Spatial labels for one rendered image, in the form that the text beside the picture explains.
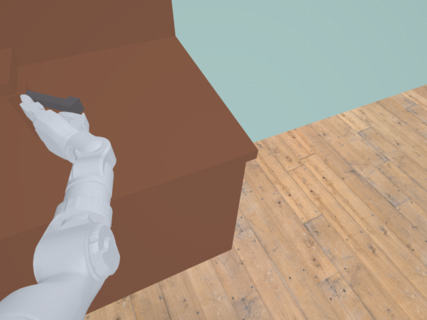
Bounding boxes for left robot forearm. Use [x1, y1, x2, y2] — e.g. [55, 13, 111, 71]
[33, 131, 116, 283]

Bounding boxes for tap lever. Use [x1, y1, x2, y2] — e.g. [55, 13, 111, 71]
[25, 90, 84, 114]

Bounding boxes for left robot upper arm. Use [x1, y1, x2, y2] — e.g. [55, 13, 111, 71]
[0, 222, 120, 320]

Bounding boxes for left robot hand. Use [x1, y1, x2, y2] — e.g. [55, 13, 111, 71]
[20, 95, 89, 160]

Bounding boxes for counter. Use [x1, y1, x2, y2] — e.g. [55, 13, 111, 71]
[0, 0, 258, 314]

